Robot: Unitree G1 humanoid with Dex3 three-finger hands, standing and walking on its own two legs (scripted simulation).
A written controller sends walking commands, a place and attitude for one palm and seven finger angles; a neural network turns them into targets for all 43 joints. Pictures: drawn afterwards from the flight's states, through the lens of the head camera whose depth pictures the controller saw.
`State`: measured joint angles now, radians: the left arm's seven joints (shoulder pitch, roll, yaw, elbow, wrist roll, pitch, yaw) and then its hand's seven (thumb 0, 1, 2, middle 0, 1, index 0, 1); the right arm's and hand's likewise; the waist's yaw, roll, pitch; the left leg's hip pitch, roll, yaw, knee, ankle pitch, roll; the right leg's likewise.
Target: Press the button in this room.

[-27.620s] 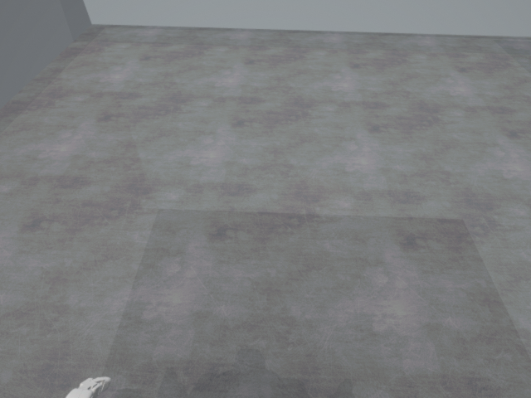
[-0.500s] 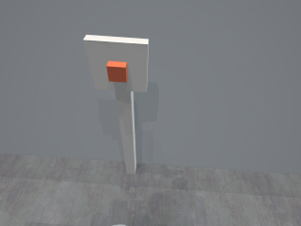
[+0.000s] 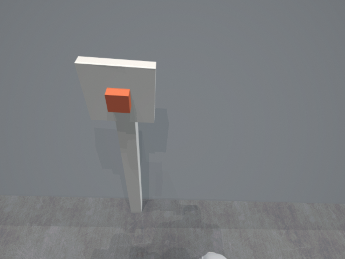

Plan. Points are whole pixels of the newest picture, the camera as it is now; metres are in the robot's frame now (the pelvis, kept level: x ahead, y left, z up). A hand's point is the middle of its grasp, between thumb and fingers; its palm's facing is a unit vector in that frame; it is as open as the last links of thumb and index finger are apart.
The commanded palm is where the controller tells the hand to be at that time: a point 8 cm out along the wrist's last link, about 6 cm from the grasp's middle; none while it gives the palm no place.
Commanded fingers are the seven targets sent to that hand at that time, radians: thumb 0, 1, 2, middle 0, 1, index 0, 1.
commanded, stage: shuffle to correct the standing spot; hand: left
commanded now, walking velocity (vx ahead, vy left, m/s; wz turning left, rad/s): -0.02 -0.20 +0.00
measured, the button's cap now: (119, 99) +0.46 +0.17 +0.12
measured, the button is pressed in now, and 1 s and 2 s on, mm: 0 0 0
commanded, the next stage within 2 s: come to a stop and stand still in 0.02 s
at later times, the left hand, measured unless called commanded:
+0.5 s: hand out of the picture +0.04 +0.09 -0.16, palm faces +0.09 -0.96 -0.24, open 7.2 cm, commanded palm none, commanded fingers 0.00 0.90 0.90 -0.20 -0.30 -0.20 -0.30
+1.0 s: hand out of the picture -0.06 +0.13 -0.18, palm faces +0.09 -0.98 -0.17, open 7.3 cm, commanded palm none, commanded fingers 0.00 0.90 0.90 -0.20 -0.30 -0.20 -0.30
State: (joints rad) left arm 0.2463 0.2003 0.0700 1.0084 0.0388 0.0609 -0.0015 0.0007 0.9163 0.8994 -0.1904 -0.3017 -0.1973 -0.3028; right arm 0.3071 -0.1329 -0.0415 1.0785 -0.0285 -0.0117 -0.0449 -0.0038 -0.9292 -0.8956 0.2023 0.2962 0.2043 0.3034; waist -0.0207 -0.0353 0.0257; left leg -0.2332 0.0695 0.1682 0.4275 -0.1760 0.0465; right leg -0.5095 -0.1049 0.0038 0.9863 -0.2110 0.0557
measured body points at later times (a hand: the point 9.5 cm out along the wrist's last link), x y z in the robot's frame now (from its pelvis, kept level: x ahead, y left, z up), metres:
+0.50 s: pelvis -0.01 -0.10 +0.00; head +0.01 -0.12 +0.45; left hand +0.03 +0.14 -0.14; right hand +0.02 -0.33 -0.17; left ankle -0.03 +0.02 -0.69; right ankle +0.03 -0.19 -0.74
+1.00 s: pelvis -0.02 -0.03 -0.01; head -0.02 -0.03 +0.44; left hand -0.06 +0.18 -0.17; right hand +0.02 -0.27 -0.16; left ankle -0.04 +0.06 -0.74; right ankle +0.02 -0.18 -0.74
